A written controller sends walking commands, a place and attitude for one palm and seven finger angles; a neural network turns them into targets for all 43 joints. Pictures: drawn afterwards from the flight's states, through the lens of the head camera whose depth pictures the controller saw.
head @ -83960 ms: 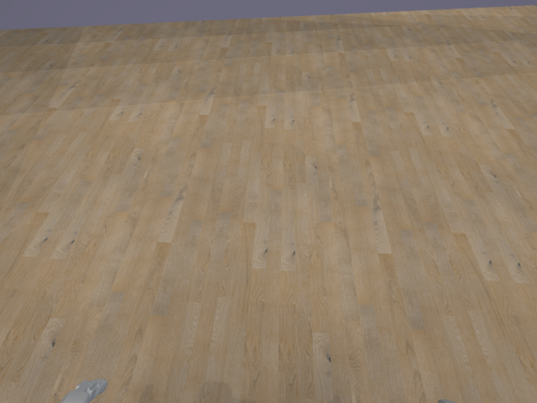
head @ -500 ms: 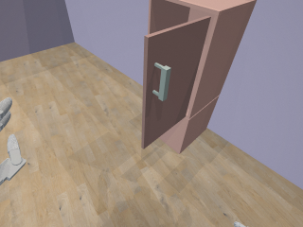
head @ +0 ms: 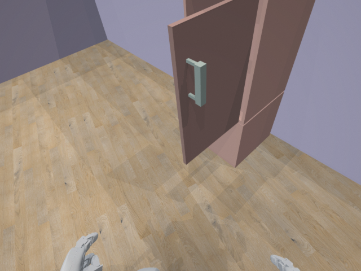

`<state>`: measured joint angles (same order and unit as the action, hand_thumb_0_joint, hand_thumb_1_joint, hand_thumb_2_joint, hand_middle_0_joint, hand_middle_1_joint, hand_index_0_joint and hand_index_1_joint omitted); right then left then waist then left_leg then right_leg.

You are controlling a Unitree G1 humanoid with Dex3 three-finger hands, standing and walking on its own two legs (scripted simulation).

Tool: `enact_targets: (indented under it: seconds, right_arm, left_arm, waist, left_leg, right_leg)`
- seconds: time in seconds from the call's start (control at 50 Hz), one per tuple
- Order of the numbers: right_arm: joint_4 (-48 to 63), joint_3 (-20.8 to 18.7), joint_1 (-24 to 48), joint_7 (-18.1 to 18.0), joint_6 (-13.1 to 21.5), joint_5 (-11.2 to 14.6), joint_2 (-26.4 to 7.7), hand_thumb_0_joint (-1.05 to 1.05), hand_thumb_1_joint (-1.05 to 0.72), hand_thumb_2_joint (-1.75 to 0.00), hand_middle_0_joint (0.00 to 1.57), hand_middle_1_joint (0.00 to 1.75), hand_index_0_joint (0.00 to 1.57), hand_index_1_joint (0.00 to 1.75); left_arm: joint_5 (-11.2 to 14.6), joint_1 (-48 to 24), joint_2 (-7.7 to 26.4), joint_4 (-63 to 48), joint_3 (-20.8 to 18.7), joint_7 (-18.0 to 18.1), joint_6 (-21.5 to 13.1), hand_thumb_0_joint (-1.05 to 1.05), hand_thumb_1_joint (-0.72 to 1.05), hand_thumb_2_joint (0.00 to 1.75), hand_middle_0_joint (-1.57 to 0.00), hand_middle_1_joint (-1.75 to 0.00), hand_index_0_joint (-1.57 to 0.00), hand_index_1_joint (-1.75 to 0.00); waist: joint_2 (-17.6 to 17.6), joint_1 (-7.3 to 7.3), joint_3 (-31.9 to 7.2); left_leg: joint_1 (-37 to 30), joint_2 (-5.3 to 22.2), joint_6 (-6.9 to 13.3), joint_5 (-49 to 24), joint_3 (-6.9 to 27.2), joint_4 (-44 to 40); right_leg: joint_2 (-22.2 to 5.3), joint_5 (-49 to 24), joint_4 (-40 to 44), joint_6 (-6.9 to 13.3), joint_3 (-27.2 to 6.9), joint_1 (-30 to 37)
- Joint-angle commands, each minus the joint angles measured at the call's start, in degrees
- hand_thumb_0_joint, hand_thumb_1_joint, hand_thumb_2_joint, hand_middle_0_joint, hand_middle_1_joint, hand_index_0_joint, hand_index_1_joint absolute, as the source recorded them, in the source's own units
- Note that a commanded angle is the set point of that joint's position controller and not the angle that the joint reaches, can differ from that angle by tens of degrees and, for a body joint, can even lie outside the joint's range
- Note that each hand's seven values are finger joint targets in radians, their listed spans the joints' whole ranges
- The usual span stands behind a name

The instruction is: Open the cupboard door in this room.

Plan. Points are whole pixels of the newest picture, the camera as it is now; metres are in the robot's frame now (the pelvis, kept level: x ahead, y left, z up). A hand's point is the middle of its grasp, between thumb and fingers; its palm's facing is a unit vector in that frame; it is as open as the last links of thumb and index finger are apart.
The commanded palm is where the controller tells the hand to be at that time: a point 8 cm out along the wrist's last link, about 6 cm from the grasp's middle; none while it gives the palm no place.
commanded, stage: let the arm hang, fingers relaxed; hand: left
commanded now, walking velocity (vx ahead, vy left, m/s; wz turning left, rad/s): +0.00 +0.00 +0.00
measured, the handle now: (195, 82) +0.61 -0.02 +0.09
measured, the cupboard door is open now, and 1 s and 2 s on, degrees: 90 90 90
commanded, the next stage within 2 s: look to check the result in 0.90 s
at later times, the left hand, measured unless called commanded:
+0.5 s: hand out of the picture -0.05 +0.19 -0.16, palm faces +0.05 -0.99 -0.16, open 7.3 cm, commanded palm none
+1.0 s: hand out of the picture -0.02 +0.22 -0.17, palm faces +0.02 -0.99 -0.17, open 7.3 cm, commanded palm none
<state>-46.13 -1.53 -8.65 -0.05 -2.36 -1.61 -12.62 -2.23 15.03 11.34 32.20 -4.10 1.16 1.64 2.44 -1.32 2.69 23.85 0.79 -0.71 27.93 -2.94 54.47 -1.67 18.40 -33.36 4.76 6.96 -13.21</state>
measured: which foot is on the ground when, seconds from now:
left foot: up 0.00-0.12, down 0.14-1.00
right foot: down 0.00-1.00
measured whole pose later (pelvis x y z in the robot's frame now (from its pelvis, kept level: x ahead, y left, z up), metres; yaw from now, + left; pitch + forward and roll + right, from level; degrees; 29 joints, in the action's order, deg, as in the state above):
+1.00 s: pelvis +0.00 +0.06 +0.01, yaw -1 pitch -2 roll +0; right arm -66.0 0.0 -18.5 -2.5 0.1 -1.4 -6.4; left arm -0.8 17.8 5.6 66.9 -1.1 2.0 -0.5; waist 1.0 -0.8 2.1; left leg 10.5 -2.3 4.0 11.2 -5.5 23.0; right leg -2.6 12.5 -24.5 -0.5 4.9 -10.2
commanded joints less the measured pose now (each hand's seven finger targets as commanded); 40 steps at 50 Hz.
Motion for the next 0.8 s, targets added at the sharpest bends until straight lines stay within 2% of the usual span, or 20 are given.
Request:
enact_targets:
  seconds: [0.0,0.02,0.04,0.06,0.08,0.1,0.12,0.14,0.16,0.18,0.2,0.26,0.32,0.48,0.58,0.7,0.72,0.78]
  right_arm:
    - [0.51,-0.98,-1.07,-0.61,0.33,0.1,-2.03,0.0,-0.9,-0.9,0.2,0.3,0.2,0.3]
    - [-1.1,-0.82,-2.49,-0.71,0.43,0.21,-2.02,0.0,-0.9,-0.9,0.2,0.3,0.2,0.3]
    - [-3.02,-0.69,-3.82,-0.97,0.76,0.14,-1.44,0.0,-0.9,-0.9,0.2,0.3,0.2,0.3]
    - [-4.72,-0.68,-5.62,-1.31,1.11,-0.18,-0.8,0.0,-0.9,-0.9,0.2,0.3,0.2,0.3]
    - [-5.88,-0.57,-6.71,-1.56,1.81,-0.32,-2.04,0.0,-0.9,-0.9,0.2,0.3,0.2,0.3]
    - [-6.76,-0.38,-5.7,-1.96,2.21,-0.6,-4.06,0.0,-0.9,-0.9,0.2,0.3,0.2,0.3]
    - [-7.1,-0.21,-5.49,-2.19,1.89,-0.49,-4.55,0.0,-0.9,-0.9,0.2,0.3,0.2,0.3]
    - [-8.78,0.1,-4.44,-2.41,1.79,-0.18,-3.21,0.0,-0.9,-0.9,0.2,0.3,0.2,0.3]
    - [-10.23,0.44,-4.96,-2.4,1.67,0.13,-2.03,0.0,-0.9,-0.9,0.2,0.3,0.2,0.3]
    - [-11.63,0.8,-5.92,-2.49,1.59,0.23,-1.47,0.0,-0.9,-0.9,0.2,0.3,0.2,0.3]
    - [-12.57,0.91,-6.47,-2.53,1.61,0.29,-1.18,0.0,-0.9,-0.9,0.2,0.3,0.2,0.3]
    - [-15.0,1.01,-9.01,-2.58,1.66,0.42,-0.83,0.0,-0.9,-0.9,0.2,0.3,0.2,0.3]
    - [-16.59,1.14,-10.86,-2.56,1.84,0.54,-0.25,0.0,-0.9,-0.9,0.2,0.3,0.2,0.3]
    - [-19.09,1.41,-13.39,-2.68,2.4,0.33,1.65,0.0,-0.9,-0.9,0.2,0.3,0.2,0.3]
    - [-19.85,1.35,-14.59,-2.66,2.51,0.23,2.33,0.0,-0.9,-0.9,0.2,0.3,0.2,0.3]
    - [-19.63,1.15,-14.99,-2.66,2.89,0.19,2.39,0.0,-0.9,-0.9,0.2,0.3,0.2,0.3]
    - [-19.48,1.15,-14.99,-2.64,2.9,0.3,2.48,0.0,-0.9,-0.9,0.2,0.3,0.2,0.3]
    - [-19.48,1.04,-15.05,-2.54,2.85,0.24,2.42,0.0,-0.9,-0.9,0.2,0.3,0.2,0.3]
  left_arm:
    - [0.46,1.94,8.77,7.55,-0.75,0.27,-2.1,0.0,0.9,0.9,-0.2,-0.3,-0.2,-0.3]
    - [0.6,1.06,8.83,10.31,-0.46,0.35,-2.15,0.0,0.9,0.9,-0.2,-0.3,-0.2,-0.3]
    - [0.92,0.69,7.64,12.96,-0.24,0.32,-2.18,0.0,0.9,0.9,-0.2,-0.3,-0.2,-0.3]
    - [1.05,1.07,5.42,15.15,-0.49,0.41,-2.32,0.0,0.9,0.9,-0.2,-0.3,-0.2,-0.3]
    - [1.47,2.6,3.41,17.14,-0.04,0.29,-2.23,0.0,0.9,0.9,-0.2,-0.3,-0.2,-0.3]
    - [1.68,4.8,1.79,18.85,0.66,0.25,-2.08,0.0,0.9,0.9,-0.2,-0.3,-0.2,-0.3]
    - [1.21,5.14,1.38,20.43,1.08,0.52,-2.0,0.0,0.9,0.9,-0.2,-0.3,-0.2,-0.3]
    - [1.31,3.93,1.95,22.62,1.24,0.49,-1.98,0.0,0.9,0.9,-0.2,-0.3,-0.2,-0.3]
    - [1.68,2.84,2.96,24.44,1.43,0.33,-1.93,0.0,0.9,0.9,-0.2,-0.3,-0.2,-0.3]
    - [1.92,2.82,3.24,26.0,1.66,0.21,-2.07,0.0,0.9,0.9,-0.2,-0.3,-0.2,-0.3]
    - [1.96,3.32,3.07,27.62,2.01,0.15,-2.17,0.0,0.9,0.9,-0.2,-0.3,-0.2,-0.3]
    - [2.02,4.57,2.47,31.1,2.57,0.15,-2.37,0.0,0.9,0.9,-0.2,-0.3,-0.2,-0.3]
    - [2.02,5.38,1.74,33.19,2.82,0.37,-2.56,0.0,0.9,0.9,-0.2,-0.3,-0.2,-0.3]
    - [2.03,7.82,-0.6,35.04,2.87,0.91,-2.54,0.0,0.9,0.9,-0.2,-0.3,-0.2,-0.3]
    - [1.88,7.6,-1.16,34.8,2.65,1.13,-2.26,0.0,0.9,0.9,-0.2,-0.3,-0.2,-0.3]
    - [1.71,7.49,-1.54,34.3,2.36,1.18,-2.14,0.0,0.9,0.9,-0.2,-0.3,-0.2,-0.3]
    - [1.66,7.82,-1.29,34.27,2.31,1.19,-2.2,0.0,0.9,0.9,-0.2,-0.3,-0.2,-0.3]
    - [1.69,7.62,-1.56,34.23,2.42,1.21,-2.3,0.0,0.9,0.9,-0.2,-0.3,-0.2,-0.3]
  waist:
    - [-9.35,1.13,-3.9]
    - [-8.13,0.55,-4.3]
    - [-5.62,0.1,-3.72]
    - [-2.1,-0.55,-3.94]
    - [4.58,-0.12,-4.87]
    - [10.26,1.83,-5.19]
    - [5.32,2.35,-4.45]
    - [4.9,1.74,-2.14]
    - [7.49,1.11,-0.89]
    - [7.67,1.04,-0.49]
    - [6.81,1.13,0.16]
    - [0.5,1.02,1.09]
    - [-3.06,0.85,1.82]
    - [-2.95,1.23,2.62]
    - [-1.8,1.22,4.78]
    - [-0.75,1.32,4.25]
    - [-1.58,1.57,3.97]
    - [-1.86,1.05,3.92]
  left_leg:
    - [-2.28,0.19,0.2,-2.58,-0.48,-8.42]
    - [-5.32,0.5,0.28,-4.48,-0.41,-12.67]
    - [-7.94,0.53,0.59,-7.4,-0.28,-18.12]
    - [-12.76,1.15,0.98,-13.08,0.65,-24.86]
    - [-17.02,4.94,2.96,-23.38,6.7,-30.1]
    - [-16.25,9.88,5.5,-28.72,10.76,-29.7]
    - [-12.27,10.79,6.09,-25.42,10.98,-29.12]
    - [-10.05,7.72,4.61,-21.78,8.35,-29.2]
    - [-10.59,6.31,3.33,-20.58,6.8,-30.5]
    - [-10.82,6.13,2.9,-19.52,6.51,-31.66]
    - [-11.08,5.96,2.79,-18.92,6.35,-32.66]
    - [-11.34,5.38,2.73,-16.35,5.93,-34.31]
    - [-12.22,5.16,2.7,-16.23,5.4,-35.31]
    - [-10.87,4.82,3.17,-16.1,5.52,-36.72]
    - [-8.62,5.1,3.47,-13.35,6.72,-38.33]
    - [-7.88,5.7,3.95,-11.79,7.87,-39.91]
    - [-7.74,5.6,3.98,-12.35,7.67,-39.42]
    - [-9.09,5.23,3.77,-13.21,6.99,-38.95]
  right_leg:
    - [-11.47,-28.94,13.01,5.23,-11.65,7.04]
    - [-10.86,-24.16,13.73,4.76,-11.24,6.2]
    - [-10.19,-21.46,13.48,3.94,-11.03,5.29]
    - [-9.75,-18.28,12.07,2.28,-10.65,3.02]
    - [-7.12,-14.03,9.57,-0.5,-9.2,-0.26]
    - [-4.5,-9.85,10.17,-2.65,-7.62,0.4]
    - [-3.7,-6.13,13.01,-3.44,-7.17,3.63]
    - [-4.06,-8.51,15.03,-3.2,-8.02,4.1]
    - [-5.13,-9.73,15.04,-2.39,-8.23,3.99]
    - [-5.05,-9.35,15.52,-2.07,-8.43,4.45]
    - [-4.94,-8.84,16.0,-1.88,-8.13,4.46]
    - [-5.09,-4.77,18.13,-1.91,-8.19,4.61]
    - [-5.08,-2.9,18.82,-1.87,-8.1,3.56]
    - [-4.93,-4.64,16.31,-2.11,-7.31,3.27]
    - [-4.31,-4.41,14.44,-2.39,-6.79,2.27]
    - [-4.11,-5.91,12.78,-2.79,-6.49,2.56]
    - [-4.14,-6.06,12.9,-2.84,-6.32,3.06]
    - [-4.32,-5.93,13.1,-2.78,-6.87,1.82]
